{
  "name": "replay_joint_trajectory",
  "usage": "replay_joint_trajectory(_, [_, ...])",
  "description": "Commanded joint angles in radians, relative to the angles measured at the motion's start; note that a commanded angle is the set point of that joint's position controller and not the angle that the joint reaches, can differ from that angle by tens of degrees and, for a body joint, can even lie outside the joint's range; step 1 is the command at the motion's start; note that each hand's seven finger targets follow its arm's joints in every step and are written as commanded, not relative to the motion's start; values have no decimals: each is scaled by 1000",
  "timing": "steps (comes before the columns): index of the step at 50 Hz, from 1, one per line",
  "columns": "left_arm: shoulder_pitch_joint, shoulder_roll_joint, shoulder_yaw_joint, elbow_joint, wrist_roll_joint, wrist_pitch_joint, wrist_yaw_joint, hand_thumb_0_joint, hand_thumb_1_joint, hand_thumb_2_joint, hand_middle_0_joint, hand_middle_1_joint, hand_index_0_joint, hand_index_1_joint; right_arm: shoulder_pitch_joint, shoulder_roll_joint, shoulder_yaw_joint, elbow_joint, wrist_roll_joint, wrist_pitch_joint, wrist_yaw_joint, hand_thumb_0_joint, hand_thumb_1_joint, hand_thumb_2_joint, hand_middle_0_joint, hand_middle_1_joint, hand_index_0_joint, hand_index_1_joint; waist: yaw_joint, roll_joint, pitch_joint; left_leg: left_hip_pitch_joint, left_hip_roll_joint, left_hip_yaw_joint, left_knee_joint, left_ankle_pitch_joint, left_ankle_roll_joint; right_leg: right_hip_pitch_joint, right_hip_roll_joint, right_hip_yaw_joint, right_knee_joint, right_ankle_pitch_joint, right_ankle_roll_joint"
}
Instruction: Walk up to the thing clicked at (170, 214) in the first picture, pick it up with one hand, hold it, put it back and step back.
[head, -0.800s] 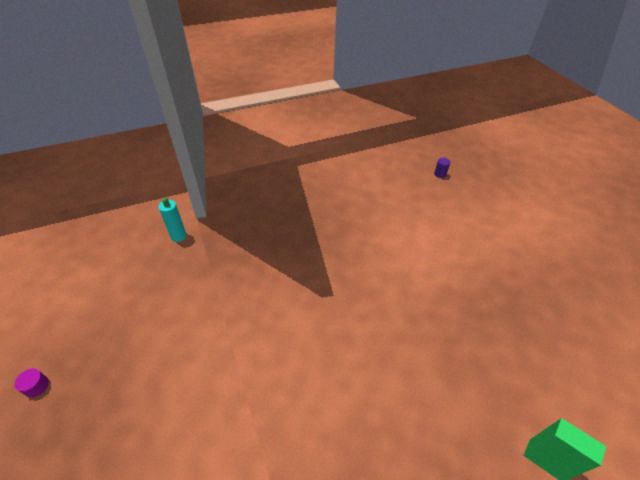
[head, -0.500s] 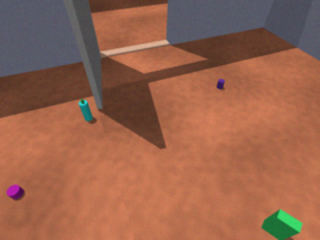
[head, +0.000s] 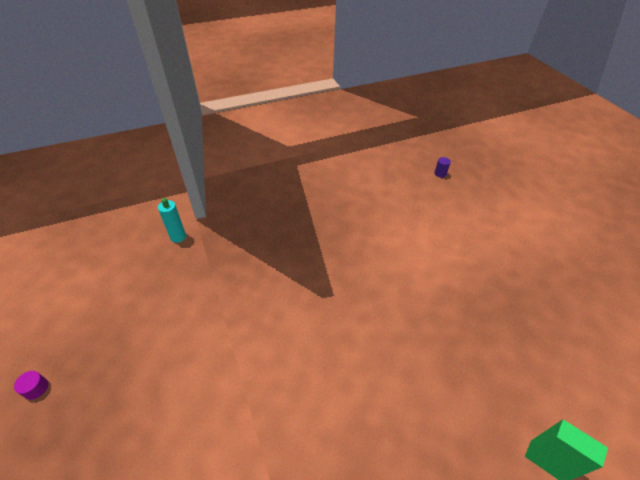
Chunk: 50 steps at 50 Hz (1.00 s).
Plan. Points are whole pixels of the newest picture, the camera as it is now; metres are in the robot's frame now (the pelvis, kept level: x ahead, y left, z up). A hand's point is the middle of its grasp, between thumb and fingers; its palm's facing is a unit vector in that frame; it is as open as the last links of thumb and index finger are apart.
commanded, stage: stand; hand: left
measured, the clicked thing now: (171, 218) +1.18 +0.58 -0.67
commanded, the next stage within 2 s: walk up in 0.32 s
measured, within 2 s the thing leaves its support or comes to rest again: neither
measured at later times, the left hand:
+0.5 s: hand out of the picture +0.06 +0.29 -0.15, palm faces +0.09 -0.93 -0.36, open 7.4 cm
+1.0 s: hand (61, 414) +0.26 +0.39 -0.15, palm faces +0.13 -0.93 -0.35, open 7.4 cm
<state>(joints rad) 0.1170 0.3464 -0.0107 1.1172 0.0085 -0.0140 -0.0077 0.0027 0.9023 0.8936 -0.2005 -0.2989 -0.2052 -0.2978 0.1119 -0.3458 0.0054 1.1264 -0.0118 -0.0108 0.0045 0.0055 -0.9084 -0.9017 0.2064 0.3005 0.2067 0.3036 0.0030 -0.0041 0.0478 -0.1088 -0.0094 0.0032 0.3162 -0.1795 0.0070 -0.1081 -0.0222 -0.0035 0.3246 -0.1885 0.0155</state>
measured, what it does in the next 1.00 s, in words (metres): walks ahead: left foot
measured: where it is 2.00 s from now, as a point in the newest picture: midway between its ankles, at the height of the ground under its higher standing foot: (259, 360)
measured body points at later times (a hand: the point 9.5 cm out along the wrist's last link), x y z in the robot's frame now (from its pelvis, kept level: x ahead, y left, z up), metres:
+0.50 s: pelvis +0.02 +0.02 -0.01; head +0.03 +0.02 +0.44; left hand +0.06 +0.34 -0.13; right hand +0.12 -0.30 -0.12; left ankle +0.02 +0.14 -0.71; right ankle -0.01 -0.13 -0.75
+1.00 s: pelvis +0.21 +0.10 -0.02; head +0.23 +0.10 +0.43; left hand +0.25 +0.44 -0.12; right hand +0.29 -0.21 -0.13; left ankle +0.12 +0.21 -0.75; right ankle +0.38 -0.01 -0.73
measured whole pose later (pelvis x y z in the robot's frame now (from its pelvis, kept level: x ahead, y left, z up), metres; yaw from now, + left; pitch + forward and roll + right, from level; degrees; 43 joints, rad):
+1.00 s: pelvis +0.21 +0.10 -0.02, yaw +12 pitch -2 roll +2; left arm 0.19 0.43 0.06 0.91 0.02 -0.04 -0.10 0.00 0.90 0.89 -0.20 -0.30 -0.20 -0.30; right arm 0.39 -0.39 -0.05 0.89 -0.01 -0.07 0.06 0.01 -0.90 -0.90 0.21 0.30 0.21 0.30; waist -0.04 -0.03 0.06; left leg -0.05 -0.02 0.02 0.45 -0.36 0.01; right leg -0.49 -0.10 -0.03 0.65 -0.18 -0.03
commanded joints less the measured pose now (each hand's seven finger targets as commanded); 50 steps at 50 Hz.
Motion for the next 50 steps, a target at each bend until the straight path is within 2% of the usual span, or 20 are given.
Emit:
replay_joint_trajectory(1, [-37,216,46,-58,0,-19,18,0,900,900,-200,-300,-200,-300,-34,-211,-42,-59,5,-28,-15,0,-900,-900,200,300,200,300,-2,2,-90,25,137,-101,-35,199,19,25,-114,80,-29,171,-41])
replay_joint_trajectory(15, [-32,207,46,-55,1,-17,18,0,900,900,-200,-300,-200,-300,-36,-212,-42,-60,6,-24,-14,0,-900,-900,200,300,200,300,-2,9,-78,16,135,-103,-42,167,19,24,-113,77,-45,148,-39])
replay_joint_trajectory(16, [38,335,121,-105,9,-41,-5,0,900,900,-200,-300,-200,-300,19,-295,-109,-130,-12,-26,19,0,-900,-900,200,300,200,300,26,8,-144,-102,82,-152,52,-337,89,124,-67,38,58,-314,-72])
replay_joint_trajectory(17, [80,334,130,-93,21,-46,-10,0,900,900,-200,-300,-200,-300,-28,-298,-113,-145,-20,-19,34,0,-900,-900,200,300,200,300,62,26,-58,-314,76,-160,86,-473,90,148,-104,98,63,-454,-98])
replay_joint_trajectory(18, [140,349,145,-95,25,-52,-12,0,900,900,-200,-300,-200,-300,-104,-267,-110,-189,-26,-17,43,0,-900,-900,200,300,200,300,103,-32,6,-479,50,-107,199,-407,66,183,-189,212,-7,-551,-150])
replay_joint_trajectory(19, [165,382,160,-108,29,-58,-8,0,900,900,-200,-300,-200,-300,-165,-222,-104,-239,-33,-15,52,0,-900,-900,200,300,200,300,138,-185,50,-608,17,-21,479,-288,47,176,-370,400,-177,-631,-237])
replay_joint_trajectory(20, [124,393,165,-150,37,-68,-5,0,900,900,-200,-300,-200,-300,-158,-227,-110,-258,-43,-16,56,0,-900,-900,200,300,200,300,120,-142,74,-671,98,-66,567,-264,22,150,-481,486,-230,-591,-301])
replay_joint_trajectory(23, [23,355,158,-207,37,-81,-6,0,900,900,-200,-300,-200,-300,-8,-276,-139,-239,-24,-22,82,0,-900,-900,200,300,200,300,26,-72,25,-550,152,-101,560,-215,3,106,-368,269,-198,-469,-248])
replay_joint_trajectory(26, [-4,372,162,-246,42,-85,-25,0,900,900,-200,-300,-200,-300,17,-250,-146,-251,-23,-26,102,0,-900,-900,200,300,200,300,15,-162,37,-360,148,-38,395,-179,-7,-27,-298,83,-157,-340,-205])
replay_joint_trajectory(29, [-23,363,157,-254,32,-73,-38,0,900,900,-200,-300,-200,-300,131,-243,-163,-218,-20,-30,103,0,-900,-900,200,300,200,300,-42,-106,11,-88,76,94,270,11,-14,-197,-224,-63,-17,-370,-160])
replay_joint_trajectory(31, [25,309,137,-253,34,-58,-41,0,900,900,-200,-300,-200,-300,249,-280,-185,-178,-25,-36,85,0,-900,-900,200,300,200,300,-92,32,-50,125,3,145,275,-81,4,-315,-167,-132,244,-309,-145])
replay_joint_trajectory(32, [66,254,119,-262,30,-52,-45,0,900,900,-200,-300,-200,-300,367,-343,-203,-159,-27,-42,68,0,-900,-900,200,300,200,300,-146,212,-92,261,51,-12,175,-300,65,-432,-102,-177,588,-206,-114])
replay_joint_trajectory(33, [50,204,102,-298,6,-55,-45,0,900,900,-200,-300,-200,-300,400,-453,-210,-191,-26,-54,58,0,-900,-900,200,300,200,300,-157,434,-78,245,326,-641,-119,-565,198,-652,48,-134,861,-418,-66])
replay_joint_trajectory(34, [-21,293,111,-307,16,-57,-35,0,900,900,-200,-300,-200,-300,332,-490,-216,-223,6,-54,58,0,-900,-900,200,300,200,300,-134,250,-29,88,436,-832,-203,-647,297,-609,-37,34,897,-409,-76])
replay_joint_trajectory(35, [-9,336,108,-294,5,-59,-34,0,900,900,-200,-300,-200,-300,269,-449,-201,-245,10,-59,49,0,-900,-900,200,300,200,300,-88,91,-12,87,400,-672,-152,-579,277,-626,-86,74,901,-300,-80])
replay_joint_trajectory(36, [54,325,109,-252,-10,-56,-38,0,900,900,-200,-300,-200,-300,208,-404,-179,-266,5,-67,43,0,-900,-900,200,300,200,300,-43,75,0,74,332,-518,-96,-470,239,-604,-116,70,871,-225,-73])
replay_joint_trajectory(39, [127,326,120,-218,-3,-47,-51,0,900,900,-200,-300,-200,-300,196,-340,-149,-278,14,-82,35,0,-900,-900,200,300,200,300,-7,125,8,-64,252,-308,-105,-256,196,-447,-131,28,693,-133,-46])
replay_joint_trajectory(44, [29,282,125,-284,8,-47,-75,0,900,900,-200,-300,-200,-300,236,-351,-149,-307,6,-98,34,0,-900,-900,200,300,200,300,-33,145,72,-75,268,-239,-108,-140,233,-433,-124,8,437,-61,-28])
replay_joint_trajectory(48, [1,260,131,-302,5,-59,-80,0,900,900,-200,-300,-200,-300,240,-330,-140,-335,11,-99,34,0,-900,-900,200,300,200,300,-29,114,37,-89,227,-148,-32,53,189,-303,-66,-47,303,59,-43])
replay_joint_trajectory(50, [50,248,138,-293,4,-65,-75,0,900,900,-200,-300,-200,-300,230,-327,-139,-348,10,-93,26,0,-900,-900,200,300,200,300,4,97,-5,-119,224,-125,70,155,164,-151,-29,-75,265,54,-55])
